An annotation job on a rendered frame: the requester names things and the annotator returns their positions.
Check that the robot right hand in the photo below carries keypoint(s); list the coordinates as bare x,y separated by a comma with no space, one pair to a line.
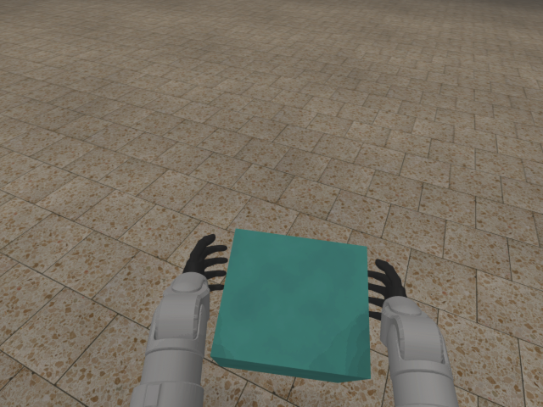
392,282

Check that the right robot forearm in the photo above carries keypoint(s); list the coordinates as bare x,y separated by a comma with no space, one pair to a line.
419,365

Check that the left robot forearm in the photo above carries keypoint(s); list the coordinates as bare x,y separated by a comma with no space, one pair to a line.
175,350

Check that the robot left hand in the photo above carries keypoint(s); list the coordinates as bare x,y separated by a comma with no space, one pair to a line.
198,263

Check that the carton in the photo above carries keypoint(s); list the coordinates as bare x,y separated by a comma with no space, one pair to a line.
295,306

